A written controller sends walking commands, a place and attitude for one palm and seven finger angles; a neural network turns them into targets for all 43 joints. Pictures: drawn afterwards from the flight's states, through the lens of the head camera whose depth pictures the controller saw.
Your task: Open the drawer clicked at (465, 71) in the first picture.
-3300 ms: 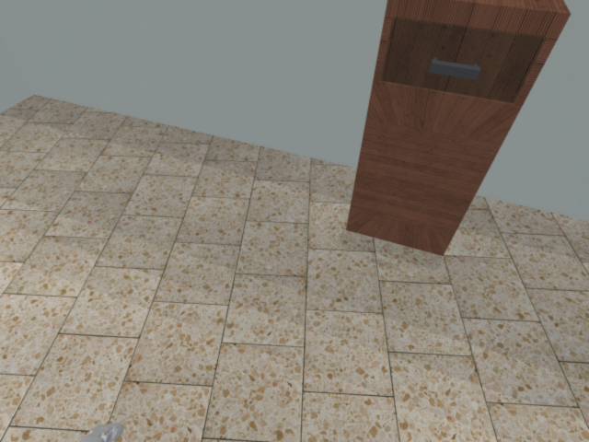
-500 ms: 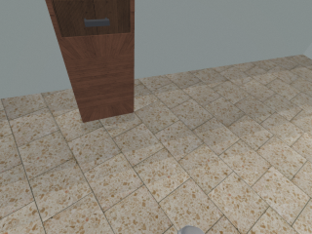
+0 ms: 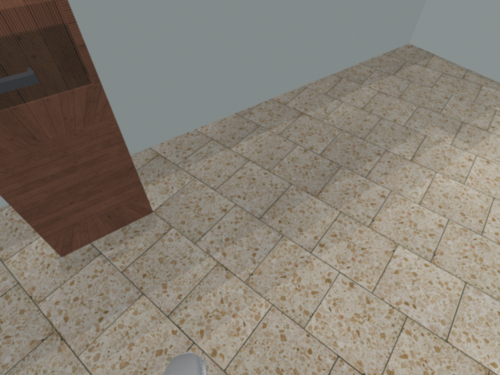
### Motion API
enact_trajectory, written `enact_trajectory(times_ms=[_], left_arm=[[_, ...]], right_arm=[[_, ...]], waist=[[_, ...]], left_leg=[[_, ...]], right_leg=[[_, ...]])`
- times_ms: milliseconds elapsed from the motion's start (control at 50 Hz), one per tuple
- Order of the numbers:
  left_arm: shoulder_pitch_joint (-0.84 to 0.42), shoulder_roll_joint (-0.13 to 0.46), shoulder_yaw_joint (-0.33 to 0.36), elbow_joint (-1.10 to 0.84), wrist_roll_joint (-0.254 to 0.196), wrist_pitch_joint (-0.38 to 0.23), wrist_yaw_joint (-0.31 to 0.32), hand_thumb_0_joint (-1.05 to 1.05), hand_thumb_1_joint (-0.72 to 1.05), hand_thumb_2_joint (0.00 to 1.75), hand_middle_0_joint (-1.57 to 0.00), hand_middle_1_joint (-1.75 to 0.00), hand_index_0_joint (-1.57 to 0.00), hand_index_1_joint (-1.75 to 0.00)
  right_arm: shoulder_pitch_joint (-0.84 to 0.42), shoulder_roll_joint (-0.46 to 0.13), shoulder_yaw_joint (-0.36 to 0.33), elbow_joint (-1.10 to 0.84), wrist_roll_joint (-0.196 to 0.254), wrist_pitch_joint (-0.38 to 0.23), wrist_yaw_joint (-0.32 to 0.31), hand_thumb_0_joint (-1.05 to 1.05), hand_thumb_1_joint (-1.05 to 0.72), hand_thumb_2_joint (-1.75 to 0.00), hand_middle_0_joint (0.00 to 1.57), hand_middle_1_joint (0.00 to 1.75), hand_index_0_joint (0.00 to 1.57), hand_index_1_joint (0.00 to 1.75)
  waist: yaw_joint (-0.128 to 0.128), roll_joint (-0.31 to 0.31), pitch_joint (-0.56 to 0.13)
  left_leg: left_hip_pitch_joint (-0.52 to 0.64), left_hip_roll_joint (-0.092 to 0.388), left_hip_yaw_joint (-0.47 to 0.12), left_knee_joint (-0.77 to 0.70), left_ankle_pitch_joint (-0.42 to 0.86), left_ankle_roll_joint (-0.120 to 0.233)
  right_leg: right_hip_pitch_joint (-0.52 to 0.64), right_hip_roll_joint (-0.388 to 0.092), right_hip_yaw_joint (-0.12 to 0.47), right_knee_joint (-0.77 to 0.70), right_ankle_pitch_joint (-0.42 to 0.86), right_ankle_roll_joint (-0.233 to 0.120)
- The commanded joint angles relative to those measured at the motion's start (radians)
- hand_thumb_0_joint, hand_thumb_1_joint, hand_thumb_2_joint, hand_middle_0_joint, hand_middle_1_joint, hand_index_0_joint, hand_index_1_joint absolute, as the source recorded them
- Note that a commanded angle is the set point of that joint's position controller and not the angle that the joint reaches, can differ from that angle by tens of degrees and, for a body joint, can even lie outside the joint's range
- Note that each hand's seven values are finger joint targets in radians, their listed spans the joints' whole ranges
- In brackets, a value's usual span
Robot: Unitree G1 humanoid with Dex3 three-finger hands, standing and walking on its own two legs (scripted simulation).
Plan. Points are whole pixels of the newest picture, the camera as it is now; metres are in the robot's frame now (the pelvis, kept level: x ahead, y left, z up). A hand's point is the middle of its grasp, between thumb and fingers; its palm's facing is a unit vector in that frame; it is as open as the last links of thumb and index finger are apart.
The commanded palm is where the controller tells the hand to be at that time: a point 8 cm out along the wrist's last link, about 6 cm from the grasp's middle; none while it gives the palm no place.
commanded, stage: walk to a spot facing it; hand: left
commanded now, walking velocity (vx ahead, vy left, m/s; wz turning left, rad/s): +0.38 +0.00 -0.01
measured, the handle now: (8, 79) +0.80 +0.67 +0.04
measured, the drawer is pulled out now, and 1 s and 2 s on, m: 0.00 0.00 0.00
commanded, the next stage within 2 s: turn to face it in 0.32 s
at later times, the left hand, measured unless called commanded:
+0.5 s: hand (139, 333) +0.23 +0.24 -0.18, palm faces -0.02 -0.99 -0.13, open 7.4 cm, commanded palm none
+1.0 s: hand (161, 268) +0.36 +0.21 -0.15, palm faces +0.20 -0.96 -0.22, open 7.2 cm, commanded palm none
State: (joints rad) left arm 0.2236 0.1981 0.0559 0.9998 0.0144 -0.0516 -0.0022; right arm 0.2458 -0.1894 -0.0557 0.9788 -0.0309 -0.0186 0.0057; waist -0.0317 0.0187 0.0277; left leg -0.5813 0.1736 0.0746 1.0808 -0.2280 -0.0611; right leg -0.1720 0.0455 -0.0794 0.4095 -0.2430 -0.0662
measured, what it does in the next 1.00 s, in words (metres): walks ahead: left foot, then right foot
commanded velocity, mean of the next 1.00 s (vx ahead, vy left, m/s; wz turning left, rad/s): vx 0.10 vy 0.00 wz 0.25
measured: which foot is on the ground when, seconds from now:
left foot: up 0.00-0.20, down 0.22-0.72, up 0.74-1.00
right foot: down 0.00-0.24, up 0.26-0.70, down 0.72-1.00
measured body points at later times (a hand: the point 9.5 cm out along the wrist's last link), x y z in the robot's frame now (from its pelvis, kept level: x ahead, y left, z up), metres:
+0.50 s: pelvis +0.20 +0.06 +0.00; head +0.21 +0.09 +0.45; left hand +0.23 +0.29 -0.17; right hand +0.20 -0.18 -0.13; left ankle +0.21 +0.14 -0.74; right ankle +0.22 -0.10 -0.65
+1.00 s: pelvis +0.28 +0.02 +0.00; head +0.29 +0.01 +0.45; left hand +0.35 +0.26 -0.14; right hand +0.34 -0.22 -0.16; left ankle +0.26 +0.15 -0.68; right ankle +0.31 -0.09 -0.74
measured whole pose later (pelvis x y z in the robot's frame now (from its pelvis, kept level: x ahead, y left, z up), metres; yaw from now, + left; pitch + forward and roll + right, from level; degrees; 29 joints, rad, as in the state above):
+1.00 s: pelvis +0.28 +0.02 +0.00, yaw +10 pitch -1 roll +0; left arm 0.14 0.14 0.05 0.95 0.02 0.00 0.03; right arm 0.26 -0.20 -0.09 1.01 -0.02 0.07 0.01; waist -0.03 0.02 0.03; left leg -0.48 0.11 0.09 1.03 -0.39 -0.07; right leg -0.22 -0.14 -0.30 0.52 -0.26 -0.01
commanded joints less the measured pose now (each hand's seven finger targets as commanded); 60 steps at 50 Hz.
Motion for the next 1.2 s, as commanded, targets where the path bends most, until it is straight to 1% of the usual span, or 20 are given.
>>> enact_trajectory(times_ms=[0, 120, 180, 220, 280, 340, 400, 560, 660, 680, 700, 720, 820, 940, 1060, 1100, 1120, 1140, 1160, 1180], left_arm=[[0.103, 0.107, 0.013, -0.006, 0.007, -0.030, 0.008, 0.00, 0.90, 0.90, -0.20, -0.30, -0.20, -0.30], [0.170, 0.138, 0.013, 0.033, 0.011, -0.029, 0.016, 0.00, 0.90, 0.90, -0.20, -0.30, -0.20, -0.30], [0.157, 0.130, 0.013, 0.047, 0.003, -0.027, 0.015, 0.00, 0.90, 0.90, -0.20, -0.30, -0.20, -0.30], [0.206, 0.049, -0.004, 0.015, -0.012, -0.028, 0.003, 0.00, 0.90, 0.90, -0.20, -0.30, -0.20, -0.30], [0.090, 0.070, 0.007, 0.028, 0.002, -0.015, -0.002, 0.00, 0.90, 0.90, -0.20, -0.30, -0.20, -0.30], [0.149, 0.004, 0.014, 0.045, 0.013, 0.031, -0.011, 0.00, 0.90, 0.90, -0.20, -0.30, -0.20, -0.30], [0.167, -0.017, 0.027, 0.037, 0.019, 0.061, -0.012, 0.00, 0.90, 0.90, -0.20, -0.30, -0.20, -0.30], [-0.006, -0.026, -0.008, -0.004, 0.010, 0.048, 0.013, 0.00, 0.90, 0.90, -0.20, -0.30, -0.20, -0.30], [0.008, 0.025, 0.008, -0.020, 0.004, 0.034, 0.020, 0.00, 0.90, 0.90, -0.20, -0.30, -0.20, -0.30], [0.056, 0.076, 0.017, -0.008, 0.005, 0.022, 0.027, 0.00, 0.90, 0.90, -0.20, -0.30, -0.20, -0.30], [0.129, 0.162, 0.037, 0.004, 0.014, 0.011, 0.038, 0.00, 0.90, 0.90, -0.20, -0.30, -0.20, -0.30], [0.175, 0.207, 0.040, 0.001, 0.004, 0.016, 0.037, 0.00, 0.90, 0.90, -0.20, -0.30, -0.20, -0.30], [-0.033, 0.091, 0.016, -0.064, 0.002, 0.030, 0.047, 0.00, 0.90, 0.90, -0.20, -0.30, -0.20, -0.30], [-0.045, 0.116, 0.033, -0.093, 0.015, 0.042, 0.046, 0.00, 0.90, 0.90, -0.20, -0.30, -0.20, -0.30], [-0.032, 0.188, 0.054, -0.112, 0.018, 0.059, 0.035, 0.00, 0.90, 0.90, -0.20, -0.30, -0.20, -0.30], [-0.029, 0.167, 0.053, -0.126, 0.004, 0.073, 0.028, 0.00, 0.90, 0.90, -0.20, -0.30, -0.20, -0.30], [-0.042, 0.100, 0.041, -0.171, -0.004, 0.077, 0.017, 0.00, 0.90, 0.90, -0.20, -0.30, -0.20, -0.30], [-0.118, 0.104, 0.029, -0.207, 0.006, 0.083, 0.020, 0.00, 0.90, 0.90, -0.20, -0.30, -0.20, -0.30], [-0.125, 0.114, 0.034, -0.208, 0.009, 0.087, 0.016, 0.00, 0.90, 0.90, -0.20, -0.30, -0.20, -0.30], [-0.128, 0.103, 0.039, -0.197, 0.011, 0.086, 0.015, 0.00, 0.90, 0.90, -0.20, -0.30, -0.20, -0.30]], right_arm=[[0.002, -0.044, -0.009, -0.043, 0.001, -0.012, 0.015, 0.00, -0.90, -0.90, 0.20, 0.30, 0.20, 0.30], [-0.136, -0.042, -0.001, -0.081, 0.007, -0.036, 0.028, 0.00, -0.90, -0.90, 0.20, 0.30, 0.20, 0.30], [0.092, -0.102, -0.017, -0.001, -0.001, -0.051, 0.008, 0.00, -0.90, -0.90, 0.20, 0.30, 0.20, 0.30], [0.320, -0.275, -0.052, 0.056, -0.008, -0.052, -0.010, 0.00, -0.90, -0.90, 0.20, 0.30, 0.20, 0.30], [0.141, -0.131, -0.012, 0.021, 0.008, -0.056, -0.025, 0.00, -0.90, -0.90, 0.20, 0.30, 0.20, 0.30], [0.089, -0.072, 0.006, 0.028, 0.009, -0.070, -0.032, 0.00, -0.90, -0.90, 0.20, 0.30, 0.20, 0.30], [0.085, -0.048, 0.000, 0.025, 0.012, -0.070, -0.037, 0.00, -0.90, -0.90, 0.20, 0.30, 0.20, 0.30], [0.185, -0.065, 0.004, 0.096, 0.008, -0.043, -0.034, 0.00, -0.90, -0.90, 0.20, 0.30, 0.20, 0.30], [0.162, -0.091, -0.015, 0.089, 0.010, -0.003, -0.032, 0.00, -0.90, -0.90, 0.20, 0.30, 0.20, 0.30], [0.167, -0.067, -0.013, 0.080, 0.019, -0.002, -0.025, 0.00, -0.90, -0.90, 0.20, 0.30, 0.20, 0.30], [0.196, -0.002, -0.004, 0.057, 0.024, -0.002, -0.019, 0.00, -0.90, -0.90, 0.20, 0.30, 0.20, 0.30], [0.186, -0.013, -0.008, 0.033, 0.026, 0.013, -0.026, 0.00, -0.90, -0.90, 0.20, 0.30, 0.20, 0.30], [0.140, -0.008, -0.024, 0.045, 0.013, 0.060, -0.003, 0.00, -0.90, -0.90, 0.20, 0.30, 0.20, 0.30], [0.048, -0.018, -0.033, -0.016, 0.007, 0.075, 0.015, 0.00, -0.90, -0.90, 0.20, 0.30, 0.20, 0.30], [-0.026, -0.072, -0.036, -0.097, 0.010, 0.055, 0.023, 0.00, -0.90, -0.90, 0.20, 0.30, 0.20, 0.30], [0.071, -0.158, -0.056, -0.088, 0.006, 0.041, 0.023, 0.00, -0.90, -0.90, 0.20, 0.30, 0.20, 0.30], [0.123, -0.277, -0.082, -0.094, 0.000, 0.030, 0.015, 0.00, -0.90, -0.90, 0.20, 0.30, 0.20, 0.30], [0.163, -0.333, -0.087, -0.080, 0.003, 0.033, 0.004, 0.00, -0.90, -0.90, 0.20, 0.30, 0.20, 0.30], [0.127, -0.319, -0.081, -0.081, 0.003, 0.031, -0.002, 0.00, -0.90, -0.90, 0.20, 0.30, 0.20, 0.30], [0.070, -0.291, -0.077, -0.101, 0.003, 0.027, -0.009, 0.00, -0.90, -0.90, 0.20, 0.30, 0.20, 0.30]], waist=[[0.028, -0.140, 0.033], [0.063, -0.119, 0.071], [-0.049, -0.014, -0.032], [-0.085, 0.344, -0.215], [-0.035, 0.057, -0.017], [0.037, 0.079, 0.039], [0.059, 0.088, 0.036], [0.010, 0.146, 0.033], [0.046, 0.112, -0.010], [0.063, 0.013, -0.056], [0.081, -0.226, -0.149], [0.090, -0.273, -0.190], [0.012, -0.178, -0.025], [0.018, -0.191, 0.032], [0.033, -0.197, -0.020], [-0.024, 0.031, -0.080], [-0.054, 0.372, -0.079], [-0.083, 0.331, -0.096], [-0.057, 0.223, -0.097], [-0.040, 0.252, -0.099]], left_leg=[[-0.038, 0.000, -0.001, -0.157, 0.051, 0.002], [0.068, -0.052, 0.043, -0.425, 0.007, 0.041], [0.469, -0.102, 0.060, -0.579, 0.069, 0.077], [0.832, 0.335, -0.480, -0.761, 0.183, 0.239], [0.556, 0.272, -0.292, -0.817, 0.223, 0.208], [0.384, 0.185, -0.042, -0.836, 0.294, 0.147], [0.350, 0.152, 0.046, -0.857, 0.305, 0.149], [0.447, 0.092, 0.008, -0.760, 0.615, 0.204], [0.394, 0.068, -0.073, -0.607, 0.406, 0.146], [0.290, 0.022, -0.047, -0.507, 0.283, 0.103], [0.091, -0.095, 0.058, -0.294, -0.106, 0.041], [0.080, -0.134, 0.012, -0.088, -0.436, 0.026], [0.041, -0.067, -0.038, 0.120, -0.203, 0.003], [0.086, -0.063, 0.024, -0.075, -0.160, -0.013], [0.193, -0.088, 0.080, -0.373, -0.124, 0.009], [0.400, -0.055, -0.019, -0.614, 0.084, 0.040], [0.502, 0.194, -0.405, -0.729, 0.386, 0.158], [0.472, 0.290, -0.497, -0.768, 0.454, 0.254], [0.442, 0.266, -0.450, -0.774, 0.301, 0.265], [0.424, 0.203, -0.427, -0.775, 0.212, 0.236]], right_leg=[[0.015, -0.258, 0.202, -0.207, 0.164, -0.111], [0.099, -0.288, 0.213, -0.148, 0.276, -0.096], [-0.015, -0.205, 0.122, 0.184, 0.473, -0.042], [-0.391, -0.006, 0.008, 0.768, -0.314, 0.041], [-0.455, -0.139, 0.097, 0.902, -0.144, 0.045], [-0.366, -0.150, 0.085, 0.863, -0.055, 0.069], [-0.386, -0.155, 0.072, 0.834, 0.027, 0.090], [-0.267, -0.127, -0.036, 0.335, 0.023, 0.116], [-0.062, -0.114, -0.047, 0.063, 0.113, 0.118], [0.105, -0.197, 0.029, 0.023, 0.308, 0.100], [0.320, -0.438, 0.228, 0.022, 0.607, 0.025], [0.268, -0.571, 0.281, -0.022, 0.725, -0.073], [-0.004, -0.414, 0.017, -0.104, 0.321, -0.018], [-0.080, -0.419, -0.086, -0.127, 0.114, -0.023], [-0.020, -0.452, -0.124, 0.038, 0.194, -0.012], [-0.138, -0.381, -0.174, 0.288, 0.062, 0.065], [-0.402, -0.226, -0.188, 0.535, -0.350, 0.161], [-0.437, -0.179, -0.054, 0.718, -0.453, 0.159], [-0.441, -0.196, 0.017, 0.780, -0.375, 0.142], [-0.475, -0.194, 0.040, 0.808, -0.303, 0.144]])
